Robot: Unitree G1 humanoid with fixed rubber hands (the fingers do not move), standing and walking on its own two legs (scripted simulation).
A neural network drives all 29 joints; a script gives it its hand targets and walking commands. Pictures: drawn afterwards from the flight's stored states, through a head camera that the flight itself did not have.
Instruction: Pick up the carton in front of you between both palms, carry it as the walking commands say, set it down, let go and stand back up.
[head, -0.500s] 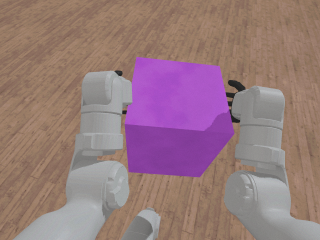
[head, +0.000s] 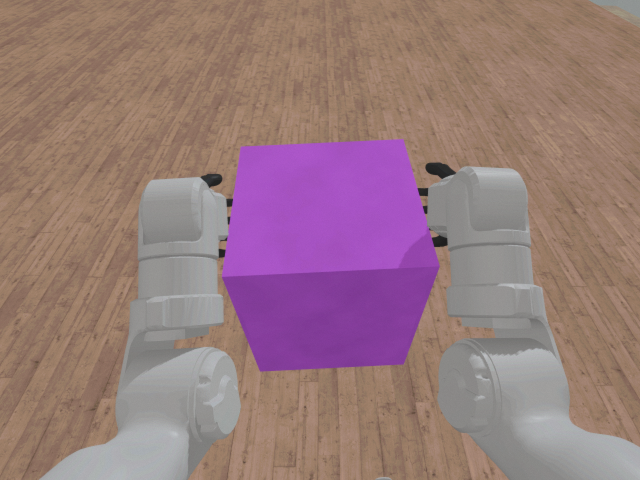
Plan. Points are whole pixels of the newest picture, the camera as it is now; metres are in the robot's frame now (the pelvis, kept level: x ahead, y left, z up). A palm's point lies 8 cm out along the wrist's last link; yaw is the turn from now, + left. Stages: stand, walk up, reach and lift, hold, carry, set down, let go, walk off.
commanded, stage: carry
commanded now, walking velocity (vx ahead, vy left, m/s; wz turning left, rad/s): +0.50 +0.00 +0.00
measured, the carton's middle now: (327, 262) +0.40 -0.02 +0.08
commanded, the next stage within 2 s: none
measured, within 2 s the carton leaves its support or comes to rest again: neither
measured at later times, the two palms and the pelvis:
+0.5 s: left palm (230, 192) +0.57 +0.13 +0.07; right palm (394, 183) +0.58 -0.16 +0.07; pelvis +0.25 -0.02 +0.00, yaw +1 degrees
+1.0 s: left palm (258, 107) +0.82 +0.08 +0.10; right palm (390, 104) +0.83 -0.20 +0.10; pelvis +0.53 -0.06 -0.01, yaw +2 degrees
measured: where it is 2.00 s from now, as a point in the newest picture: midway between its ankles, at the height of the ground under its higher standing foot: (303, 273)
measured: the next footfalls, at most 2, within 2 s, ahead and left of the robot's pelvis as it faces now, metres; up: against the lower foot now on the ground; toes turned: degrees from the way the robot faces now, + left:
right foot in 0.08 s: +0.21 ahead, -0.12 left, +0.00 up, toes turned -5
left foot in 0.52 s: +0.39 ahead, +0.09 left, +0.00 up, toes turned +9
